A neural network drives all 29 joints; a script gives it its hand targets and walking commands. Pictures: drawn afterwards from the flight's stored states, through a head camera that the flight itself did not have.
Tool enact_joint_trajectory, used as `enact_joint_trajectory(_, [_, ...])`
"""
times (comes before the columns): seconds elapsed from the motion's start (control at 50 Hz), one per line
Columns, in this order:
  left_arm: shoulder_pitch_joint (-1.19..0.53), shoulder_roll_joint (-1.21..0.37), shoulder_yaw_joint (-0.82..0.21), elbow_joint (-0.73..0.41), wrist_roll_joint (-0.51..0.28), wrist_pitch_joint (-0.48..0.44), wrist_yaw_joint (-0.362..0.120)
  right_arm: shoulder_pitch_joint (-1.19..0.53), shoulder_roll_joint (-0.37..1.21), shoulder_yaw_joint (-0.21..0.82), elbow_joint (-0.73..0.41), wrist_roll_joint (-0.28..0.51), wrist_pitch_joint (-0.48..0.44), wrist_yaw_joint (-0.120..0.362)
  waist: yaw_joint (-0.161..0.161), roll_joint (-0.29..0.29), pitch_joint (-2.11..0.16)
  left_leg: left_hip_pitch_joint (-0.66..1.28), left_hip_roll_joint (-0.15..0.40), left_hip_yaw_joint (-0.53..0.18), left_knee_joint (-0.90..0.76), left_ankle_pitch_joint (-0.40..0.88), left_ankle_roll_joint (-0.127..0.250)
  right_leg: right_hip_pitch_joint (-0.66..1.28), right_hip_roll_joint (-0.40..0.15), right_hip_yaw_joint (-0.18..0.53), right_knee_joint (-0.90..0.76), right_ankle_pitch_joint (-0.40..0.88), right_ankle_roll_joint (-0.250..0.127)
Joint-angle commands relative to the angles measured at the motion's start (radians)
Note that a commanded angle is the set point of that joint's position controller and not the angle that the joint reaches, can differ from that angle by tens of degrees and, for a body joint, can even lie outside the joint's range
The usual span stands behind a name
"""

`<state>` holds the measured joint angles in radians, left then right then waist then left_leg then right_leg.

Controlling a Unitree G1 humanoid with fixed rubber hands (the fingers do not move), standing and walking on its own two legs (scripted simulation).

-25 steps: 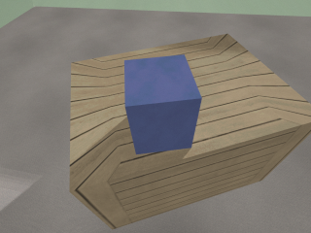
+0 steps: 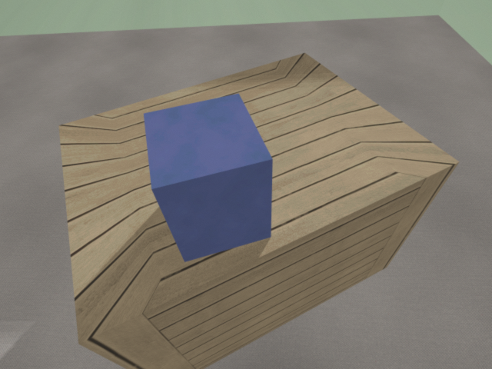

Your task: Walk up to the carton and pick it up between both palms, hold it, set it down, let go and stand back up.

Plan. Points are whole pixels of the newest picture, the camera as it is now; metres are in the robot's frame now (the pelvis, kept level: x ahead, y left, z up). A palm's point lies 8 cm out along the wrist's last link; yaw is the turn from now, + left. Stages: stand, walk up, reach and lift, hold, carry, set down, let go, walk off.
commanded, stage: walk up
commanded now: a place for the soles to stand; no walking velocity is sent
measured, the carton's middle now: (211, 179) +0.49 +0.11 +0.00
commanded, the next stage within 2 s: none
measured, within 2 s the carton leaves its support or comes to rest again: neither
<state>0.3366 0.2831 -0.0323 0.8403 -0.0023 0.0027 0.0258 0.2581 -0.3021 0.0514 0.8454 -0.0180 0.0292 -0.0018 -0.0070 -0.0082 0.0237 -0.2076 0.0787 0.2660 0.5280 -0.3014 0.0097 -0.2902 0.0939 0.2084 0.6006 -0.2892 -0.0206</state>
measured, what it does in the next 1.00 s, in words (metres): steps on the spot: right foot, then left foot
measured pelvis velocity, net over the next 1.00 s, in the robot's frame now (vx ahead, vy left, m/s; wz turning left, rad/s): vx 0.00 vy -0.08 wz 0.21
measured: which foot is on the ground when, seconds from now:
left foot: down 0.00-0.46, up 0.48-0.80, down 0.82-1.00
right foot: down 0.00-0.28, up 0.30-0.44, down 0.46-1.00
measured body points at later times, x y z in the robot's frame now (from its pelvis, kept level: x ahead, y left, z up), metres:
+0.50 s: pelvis +0.01 -0.06 +0.00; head +0.03 -0.07 +0.45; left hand +0.10 +0.21 -0.12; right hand +0.02 -0.33 -0.15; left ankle -0.01 +0.10 -0.73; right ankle +0.05 -0.16 -0.73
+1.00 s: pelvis +0.00 -0.08 +0.00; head +0.02 -0.06 +0.45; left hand +0.07 +0.19 -0.13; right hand +0.08 -0.34 -0.12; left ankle -0.01 +0.04 -0.73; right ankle +0.04 -0.19 -0.73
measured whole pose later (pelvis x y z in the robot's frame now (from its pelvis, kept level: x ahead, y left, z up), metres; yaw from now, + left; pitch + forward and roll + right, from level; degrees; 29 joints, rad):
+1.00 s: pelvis +0.00 -0.08 +0.00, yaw +12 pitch -1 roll +0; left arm 0.17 0.27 -0.02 0.82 0.03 0.01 0.01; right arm 0.38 -0.25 -0.02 0.81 -0.02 -0.01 0.00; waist -0.02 -0.03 0.06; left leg -0.26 -0.03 -0.08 0.54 -0.26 0.00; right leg -0.28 -0.02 -0.04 0.57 -0.29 0.00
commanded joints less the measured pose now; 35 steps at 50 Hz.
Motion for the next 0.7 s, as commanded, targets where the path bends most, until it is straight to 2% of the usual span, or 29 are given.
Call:
enact_joint_trajectory(0.0, [0.042, 0.080, 0.014, -0.041, 0.007, -0.014, 0.000, 0.057, -0.140, -0.036, -0.014, -0.008, -0.016, -0.011, 0.003, 0.030, 0.009, 0.149, 0.177, -0.192, -0.167, 0.035, 0.104, -0.157, -0.058, 0.023, -0.002, 0.186, -0.028])
enact_joint_trajectory(0.04, [0.050, 0.084, 0.017, -0.040, 0.008, -0.014, -0.001, 0.034, -0.145, -0.037, -0.018, -0.008, -0.013, -0.012, 0.014, 0.065, 0.026, 0.119, 0.213, -0.177, -0.182, 0.040, 0.123, -0.136, -0.065, -0.008, 0.025, 0.157, -0.020])
enact_joint_trajectory(0.08, [0.048, 0.093, 0.020, -0.036, 0.010, -0.016, -0.001, 0.019, -0.137, -0.035, -0.019, -0.008, -0.008, -0.008, 0.015, 0.063, 0.026, 0.080, 0.207, -0.147, -0.171, 0.019, 0.113, -0.095, -0.077, -0.011, 0.001, 0.175, -0.023])
enact_joint_trajectory(0.14, [0.050, 0.126, 0.026, -0.029, 0.006, -0.019, 0.001, 0.015, -0.123, -0.031, -0.015, -0.006, 0.003, -0.001, 0.013, -0.021, 0.034, 0.083, 0.117, -0.089, -0.075, -0.002, 0.072, -0.092, -0.098, 0.077, -0.070, 0.265, -0.046])
enact_joint_trajectory(0.18, [0.056, 0.147, 0.029, -0.029, -0.003, -0.023, 0.007, 0.036, -0.102, -0.026, -0.011, -0.002, 0.009, 0.003, 0.004, -0.060, 0.012, 0.107, 0.048, -0.089, -0.019, -0.035, 0.043, -0.115, -0.135, 0.193, -0.139, 0.268, -0.069])
enact_joint_trajectory(0.2, [0.002, 0.180, 0.044, -0.038, 0.010, -0.006, -0.002, 0.088, -0.081, -0.034, -0.013, -0.002, -0.001, -0.007, -0.026, -0.108, -0.009, 0.174, 0.071, -0.169, -0.055, 0.034, 0.064, -0.150, -0.109, 0.131, -0.112, 0.257, -0.058])
enact_joint_trajectory(0.22, [-0.025, 0.158, 0.035, -0.049, 0.015, 0.004, -0.006, 0.128, -0.117, -0.047, 0.000, -0.004, -0.008, -0.016, -0.036, -0.072, -0.016, 0.234, 0.125, -0.215, -0.093, 0.098, 0.095, -0.207, -0.081, 0.077, -0.038, 0.238, -0.035])
enact_joint_trajectory(0.24, [-0.023, 0.133, 0.033, -0.056, 0.023, 0.012, -0.009, 0.155, -0.162, -0.066, 0.011, -0.012, -0.013, -0.025, -0.037, 0.005, -0.023, 0.260, 0.225, -0.271, -0.140, 0.126, 0.146, -0.228, -0.068, -0.002, 0.056, 0.178, -0.003])
enact_joint_trajectory(0.26, [-0.028, 0.112, 0.030, -0.068, 0.031, 0.021, -0.012, 0.157, -0.183, -0.078, 0.018, -0.019, -0.015, -0.032, -0.033, 0.058, 0.002, 0.251, 0.329, -0.314, -0.187, 0.163, 0.196, -0.255, -0.072, -0.069, 0.122, 0.041, 0.020])
enact_joint_trajectory(0.28, [-0.041, 0.093, 0.030, -0.077, 0.038, 0.029, -0.015, 0.145, -0.183, -0.084, 0.017, -0.024, -0.019, -0.037, -0.031, 0.106, 0.040, 0.215, 0.407, -0.344, -0.220, 0.221, 0.238, -0.273, -0.101, -0.109, 0.179, -0.116, 0.034])
enact_joint_trajectory(0.3, [-0.062, 0.089, 0.028, -0.082, 0.044, 0.035, -0.019, 0.143, -0.167, -0.085, 0.013, -0.028, -0.023, -0.039, -0.035, 0.132, 0.070, 0.170, 0.434, -0.346, -0.249, 0.239, 0.258, -0.276, -0.138, -0.125, 0.227, -0.199, 0.045])
enact_joint_trajectory(0.32, [-0.085, 0.086, 0.028, -0.090, 0.052, 0.039, -0.027, 0.136, -0.152, -0.082, 0.013, -0.030, -0.028, -0.040, -0.032, 0.137, 0.094, 0.125, 0.432, -0.336, -0.266, 0.237, 0.255, -0.257, -0.173, -0.132, 0.239, -0.204, 0.051])
enact_joint_trajectory(0.34, [-0.091, 0.082, 0.030, -0.096, 0.054, 0.040, -0.036, 0.115, -0.140, -0.079, 0.012, -0.030, -0.035, -0.040, -0.017, 0.115, 0.094, 0.104, 0.405, -0.296, -0.266, 0.227, 0.222, -0.219, -0.209, -0.124, 0.189, -0.158, 0.055])
enact_joint_trajectory(0.36, [-0.083, 0.070, 0.027, -0.090, 0.052, 0.036, -0.044, 0.093, -0.139, -0.077, 0.009, -0.034, -0.039, -0.036, 0.002, 0.101, 0.082, 0.068, 0.353, -0.243, -0.247, 0.223, 0.182, -0.144, -0.203, -0.147, 0.113, -0.085, 0.053])
enact_joint_trajectory(0.4, [-0.011, 0.058, 0.031, -0.046, 0.037, 0.019, -0.052, 0.044, -0.142, -0.071, 0.000, -0.030, -0.037, -0.019, 0.053, 0.062, 0.027, -0.043, 0.209, -0.113, -0.121, 0.228, 0.094, 0.096, -0.133, -0.212, -0.064, 0.134, 0.037])
enact_joint_trajectory(0.42, [0.026, 0.094, 0.043, -0.021, 0.033, 0.011, -0.047, 0.065, -0.111, -0.058, -0.002, -0.029, -0.034, -0.006, 0.062, -0.035, -0.007, -0.073, 0.133, -0.079, -0.027, 0.212, 0.049, 0.175, -0.110, -0.214, -0.099, 0.222, 0.020])
enact_joint_trajectory(0.44, [0.041, 0.142, 0.056, -0.027, 0.029, 0.007, -0.038, 0.105, -0.077, -0.041, -0.015, -0.017, -0.029, 0.006, 0.053, -0.154, -0.034, -0.103, 0.066, -0.075, 0.079, 0.032, 0.008, 0.188, -0.220, -0.065, -0.186, 0.268, -0.018])
enact_joint_trajectory(0.46, [0.015, 0.194, 0.058, -0.039, 0.003, 0.007, -0.027, 0.118, -0.054, -0.030, -0.030, 0.006, -0.015, 0.009, 0.041, -0.213, -0.029, -0.097, -0.028, -0.127, 0.186, -0.259, -0.019, 0.086, -0.334, 0.137, -0.306, 0.185, -0.099])
enact_joint_trajectory(0.48, [-0.031, 0.199, 0.061, -0.031, -0.009, 0.014, -0.012, 0.113, -0.058, -0.036, -0.035, 0.012, 0.003, 0.002, 0.037, -0.177, 0.023, -0.122, -0.034, -0.189, 0.292, -0.372, -0.016, 0.025, -0.362, 0.159, -0.349, 0.067, -0.161])
enact_joint_trajectory(0.5, [-0.071, 0.180, 0.060, -0.037, -0.004, 0.020, 0.003, 0.113, -0.062, -0.040, -0.036, 0.007, 0.010, -0.004, 0.021, -0.122, 0.060, -0.188, -0.036, -0.237, 0.358, -0.371, -0.006, 0.048, -0.371, 0.128, -0.339, 0.087, -0.186])
enact_joint_trajectory(0.54, [-0.112, 0.160, 0.058, -0.050, 0.016, 0.022, 0.018, 0.142, -0.069, -0.050, -0.029, 0.001, 0.002, -0.017, 0.005, -0.103, 0.023, -0.211, -0.024, -0.287, 0.387, -0.290, 0.004, 0.096, -0.372, 0.058, -0.297, 0.198, -0.184])
enact_joint_trajectory(0.58, [-0.117, 0.139, 0.059, -0.059, 0.032, 0.015, 0.018, 0.167, -0.069, -0.058, -0.026, -0.006, -0.013, -0.020, 0.002, -0.084, -0.036, -0.180, -0.035, -0.292, 0.398, -0.236, -0.003, 0.119, -0.380, 0.016, -0.265, 0.290, -0.186])
enact_joint_trajectory(0.62, [-0.117, 0.126, 0.062, -0.064, 0.035, 0.009, 0.017, 0.146, -0.057, -0.066, -0.040, -0.009, -0.015, -0.019, 0.012, -0.064, -0.033, -0.180, -0.042, -0.287, 0.371, -0.198, -0.011, 0.105, -0.394, 0.006, -0.262, 0.248, -0.190])
enact_joint_trajectory(0.68, [-0.141, 0.129, 0.062, -0.063, 0.037, 0.011, 0.015, 0.146, -0.035, -0.074, -0.057, -0.009, -0.012, -0.013, 0.010, -0.103, -0.007, -0.150, -0.050, -0.273, 0.257, -0.160, -0.010, 0.062, -0.386, -0.023, -0.269, 0.065, -0.175])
